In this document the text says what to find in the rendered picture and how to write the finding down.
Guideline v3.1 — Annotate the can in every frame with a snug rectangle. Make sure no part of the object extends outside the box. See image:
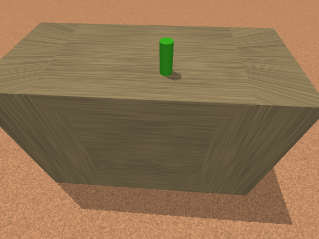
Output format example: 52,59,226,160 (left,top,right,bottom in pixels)
159,37,174,76

